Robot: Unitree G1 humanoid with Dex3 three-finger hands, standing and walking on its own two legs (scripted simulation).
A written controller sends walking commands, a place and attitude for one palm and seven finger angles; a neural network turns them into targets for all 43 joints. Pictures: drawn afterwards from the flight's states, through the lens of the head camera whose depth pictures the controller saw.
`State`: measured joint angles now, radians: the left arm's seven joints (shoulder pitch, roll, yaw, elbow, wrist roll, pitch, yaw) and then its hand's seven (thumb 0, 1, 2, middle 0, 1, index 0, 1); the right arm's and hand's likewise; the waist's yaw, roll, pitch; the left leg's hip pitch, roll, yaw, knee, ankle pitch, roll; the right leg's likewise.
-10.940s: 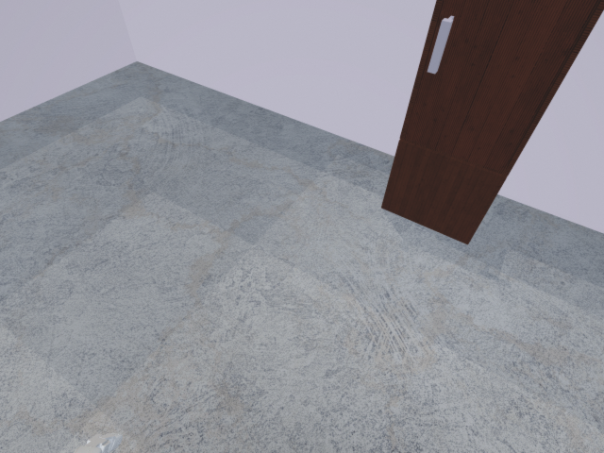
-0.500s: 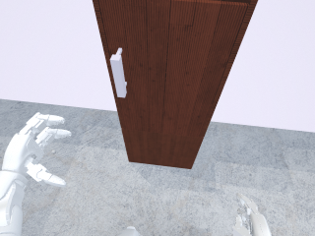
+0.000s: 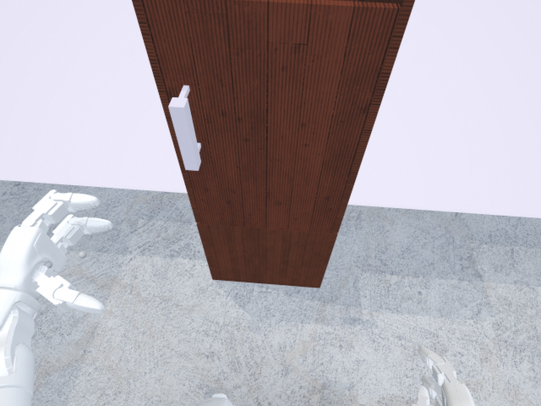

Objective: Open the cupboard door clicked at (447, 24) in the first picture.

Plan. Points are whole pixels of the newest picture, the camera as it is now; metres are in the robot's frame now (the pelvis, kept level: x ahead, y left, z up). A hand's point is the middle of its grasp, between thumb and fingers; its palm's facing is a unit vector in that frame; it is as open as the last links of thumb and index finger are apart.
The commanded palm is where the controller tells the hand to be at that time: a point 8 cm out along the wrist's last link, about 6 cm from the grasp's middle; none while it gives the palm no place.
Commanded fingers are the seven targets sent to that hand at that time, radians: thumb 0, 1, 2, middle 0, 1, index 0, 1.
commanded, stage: raise the hand with hooked fingers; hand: left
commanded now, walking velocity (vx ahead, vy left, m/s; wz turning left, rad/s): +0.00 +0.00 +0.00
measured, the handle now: (189, 129) +0.58 +0.19 +0.06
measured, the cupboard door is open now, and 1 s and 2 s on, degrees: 0 0 0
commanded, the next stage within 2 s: move the hooked fingers beside the handle in 0.10 s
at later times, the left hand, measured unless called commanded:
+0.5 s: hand (98, 224) +0.34 +0.27 +0.08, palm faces -0.03 -1.00 -0.03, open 14.0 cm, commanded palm +0.31 +0.32 +0.08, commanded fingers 0.00 -0.50 0.30 -0.30 -1.20 -0.30 -1.20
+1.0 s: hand (116, 190) +0.40 +0.26 +0.09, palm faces -0.02 -1.00 -0.02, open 14.0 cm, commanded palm +0.38 +0.31 +0.08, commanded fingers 0.00 -0.50 0.30 -0.30 -1.20 -0.30 -1.20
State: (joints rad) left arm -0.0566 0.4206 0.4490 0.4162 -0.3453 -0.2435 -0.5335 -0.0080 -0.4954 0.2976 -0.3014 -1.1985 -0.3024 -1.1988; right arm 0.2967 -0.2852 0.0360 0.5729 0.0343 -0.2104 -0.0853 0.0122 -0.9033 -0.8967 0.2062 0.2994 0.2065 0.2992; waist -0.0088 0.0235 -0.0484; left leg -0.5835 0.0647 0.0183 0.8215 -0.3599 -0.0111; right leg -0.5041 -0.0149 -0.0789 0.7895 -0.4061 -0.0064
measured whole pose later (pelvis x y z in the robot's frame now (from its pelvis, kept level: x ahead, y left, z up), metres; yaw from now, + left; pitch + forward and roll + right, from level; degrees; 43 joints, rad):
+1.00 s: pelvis +0.00 +0.00 -0.01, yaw -1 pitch +12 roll -2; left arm -0.50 0.51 0.46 0.85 -0.24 -0.30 -0.50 -0.01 -0.50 0.30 -0.30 -1.20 -0.30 -1.20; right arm 0.34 -0.28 0.04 0.60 0.02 -0.10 -0.07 0.01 -0.90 -0.90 0.21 0.30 0.21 0.30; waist -0.07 0.01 -0.07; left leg -0.70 0.07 0.03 0.87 -0.37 0.00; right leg -0.63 -0.01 -0.06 0.84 -0.41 0.00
